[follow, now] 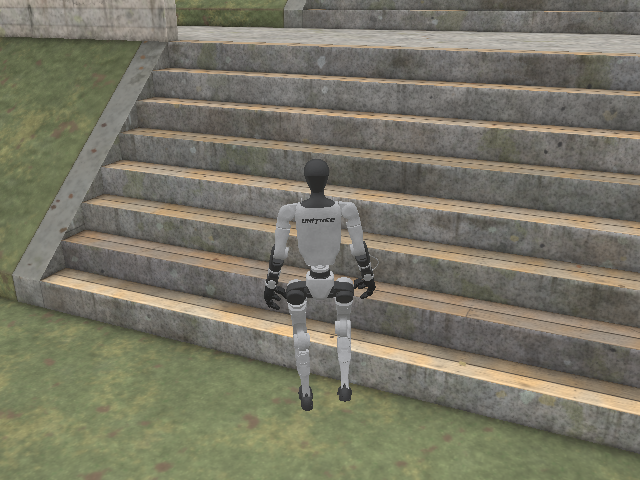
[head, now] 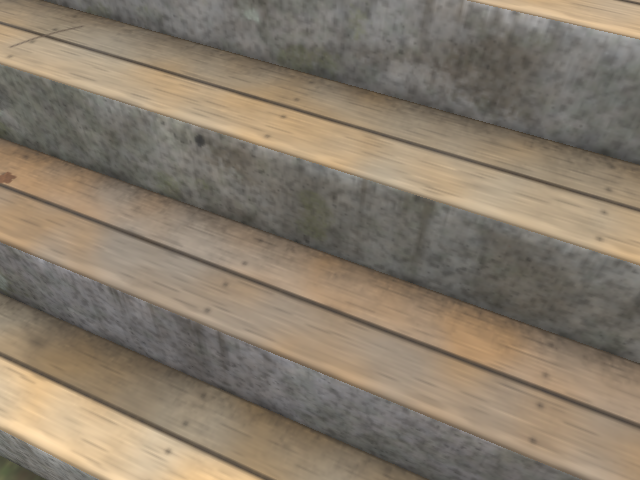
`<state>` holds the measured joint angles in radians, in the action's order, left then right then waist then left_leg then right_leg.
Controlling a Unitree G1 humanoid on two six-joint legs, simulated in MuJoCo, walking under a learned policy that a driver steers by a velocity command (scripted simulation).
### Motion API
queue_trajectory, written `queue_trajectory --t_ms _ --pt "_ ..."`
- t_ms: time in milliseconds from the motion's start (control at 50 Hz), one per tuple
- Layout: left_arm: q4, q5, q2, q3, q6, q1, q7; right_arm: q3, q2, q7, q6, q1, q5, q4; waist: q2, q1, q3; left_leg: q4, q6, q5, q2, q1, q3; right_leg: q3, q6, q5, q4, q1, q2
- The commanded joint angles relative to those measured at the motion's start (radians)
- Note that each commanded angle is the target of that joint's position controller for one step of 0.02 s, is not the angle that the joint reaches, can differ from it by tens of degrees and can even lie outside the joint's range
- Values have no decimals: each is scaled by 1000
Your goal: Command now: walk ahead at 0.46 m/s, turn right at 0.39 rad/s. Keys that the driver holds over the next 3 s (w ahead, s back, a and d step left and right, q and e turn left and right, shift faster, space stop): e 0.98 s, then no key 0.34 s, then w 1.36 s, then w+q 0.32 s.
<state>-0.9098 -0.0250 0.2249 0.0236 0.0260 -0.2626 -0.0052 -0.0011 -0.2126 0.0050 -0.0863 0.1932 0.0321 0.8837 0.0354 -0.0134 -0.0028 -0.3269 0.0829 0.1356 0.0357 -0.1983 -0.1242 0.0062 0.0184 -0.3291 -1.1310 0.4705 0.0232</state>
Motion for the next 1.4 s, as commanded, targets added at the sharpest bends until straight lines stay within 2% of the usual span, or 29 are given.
queue_trajectory --t_ms 20,140,200,220,240,260,280,360,560,580,720,760,780,800,820,840,880,920,960,1040,1140,1200,1220,1240,1260,1300,1340,1360,1400 --pt "26 -7 43 20 -12 -80 -3 -25 -111 9 -25 -45 -2 -60 -108 -42 -49 83 101 -462 -271 -83 60 30 -10 53 -78 -86 4" --pt "73 10 27 8 -32 -23 -39 -35 -148 37 7 27 -10 -45 -190 7 -105 -118 116 -827 -315 59 17 98 15 -32 351 -194 -53" --pt "68 8 26 14 -20 -78 -41 -47 -156 45 50 4 -36 -60 -131 -27 -99 -322 73 -633 -310 45 2 114 50 88 657 -286 -80" --pt "73 -5 59 25 -12 -86 -40 -48 -150 41 59 9 -41 -70 -43 -37 -63 -477 6 -329 -266 -82 -21 2 71 177 762 -348 -42" --pt "94 -25 187 56 -10 -97 -42 -31 -78 36 70 54 -18 -111 224 9 -30 -718 -92 330 -138 -390 -63 -384 141 787 767 -477 255" --pt "117 -14 214 61 -10 -132 -37 -16 -64 46 93 5 -1 -126 163 -41 -66 -868 -132 456 -62 -371 82 -479 340 932 783 -348 399" --pt "128 -10 191 62 -19 -82 -35 -23 -82 46 105 -29 4 -129 58 -27 0 -947 -161 404 -77 -381 127 -443 387 753 809 -253 354" --pt "159 -1 148 52 -43 30 -48 -51 -115 42 116 -17 15 -128 18 27 6 -1011 -168 265 -34 -378 115 -267 273 815 737 -252 177" --pt "177 -9 170 81 -65 -40 -52 -42 -72 45 135 -72 -11 -233 92 -20 -73 -703 -136 326 9 -352 116 -401 220 702 700 -397 154" --pt "269 22 151 78 -69 90 -70 -45 -67 61 123 -109 -62 -238 86 -11 -123 -626 -185 335 21 -315 177 -503 206 545 742 -387 181" --pt "324 42 171 103 -86 96 -80 -71 -110 40 82 -34 -59 -222 145 -3 -68 -256 -162 256 41 -97 181 -563 158 270 780 -258 101" --pt "346 53 175 107 -79 123 -79 -95 -145 39 70 52 -53 -180 80 42 -36 -21 -124 110 11 65 176 -528 107 85 748 -116 28" --pt "346 45 132 101 -78 87 -72 -107 -180 40 70 88 -41 -170 -78 31 -52 35 -69 117 -140 187 308 -402 55 -157 539 35 -71" --pt "364 41 111 104 -70 59 -69 -114 -258 39 69 35 19 -211 -300 5 -52 89 107 -30 -422 107 605 -184 -12 -343 125 215 -246" --pt "379 28 209 128 -56 77 -58 -107 -210 35 54 -49 53 -254 -298 -11 -30 165 221 -16 -523 -64 683 -204 -65 -322 -151 220 -136" --pt "347 28 246 140 -64 20 -51 -90 -145 41 49 -175 34 -286 -213 -68 8 131 173 42 -431 -132 532 -202 -70 -235 -298 171 -107" --pt "316 12 198 126 -71 -1 -52 -81 -130 54 46 -215 -13 -310 -76 -70 11 52 77 5 -263 -109 317 -168 -87 -48 -338 180 -113" --pt "350 18 163 109 -66 55 -45 -69 -136 69 53 -137 -11 -302 -78 -27 1 36 106 -68 -231 -75 233 -118 -121 28 -322 205 -108" --pt "392 34 139 90 -64 142 -45 -67 -135 77 62 -49 -5 -293 -128 27 -14 36 134 -85 -243 56 227 -95 -153 45 -175 278 -76" --pt "416 22 106 64 -57 159 -32 -88 -191 73 74 0 -8 -291 -171 51 -75 50 171 -53 -309 135 265 -80 -158 -69 62 191 -17" --pt "397 29 119 56 -45 120 -9 -95 -211 45 75 -23 -27 -285 -214 52 -74 33 163 -41 -311 27 236 13 -73 -100 414 -74 -16" --pt "353 26 125 58 -43 33 -3 -82 -171 38 71 28 -52 -245 -175 10 -81 -59 68 -91 -269 -47 194 25 19 141 794 -307 -45" --pt "356 18 146 59 -45 7 -10 -65 -126 29 59 43 -35 -243 -99 13 -123 -148 -13 11 -224 -157 147 -94 50 228 800 -461 46" --pt "366 0 224 68 -53 35 -21 -40 -58 14 42 41 12 -278 164 56 -145 -280 -112 280 -129 -326 33 -325 151 414 751 -521 260" --pt "376 -25 178 59 -42 60 -17 -60 -128 28 42 -64 6 -291 155 -16 -119 -376 -150 397 -119 -293 107 -371 259 341 812 -330 319" --pt "380 -28 128 40 -9 161 -12 -74 -150 36 61 -64 -19 -270 128 20 -71 -484 -165 339 -116 -269 149 -272 218 296 830 -262 234" --pt "360 -4 119 35 7 172 -12 -79 -150 44 75 -3 -5 -237 114 33 -75 -521 -182 274 -115 -237 156 -225 189 295 831 -238 194" --pt "324 -19 100 20 -6 92 -8 -58 -102 13 106 58 14 -209 98 34 -36 -482 -150 271 -67 -199 96 -210 159 325 868 -240 175" --pt "308 -22 93 18 -10 84 2 -50 -83 -15 116 44 6 -207 118 23 -17 -387 -119 245 -57 -162 89 -198 131 136 887 -247 138"
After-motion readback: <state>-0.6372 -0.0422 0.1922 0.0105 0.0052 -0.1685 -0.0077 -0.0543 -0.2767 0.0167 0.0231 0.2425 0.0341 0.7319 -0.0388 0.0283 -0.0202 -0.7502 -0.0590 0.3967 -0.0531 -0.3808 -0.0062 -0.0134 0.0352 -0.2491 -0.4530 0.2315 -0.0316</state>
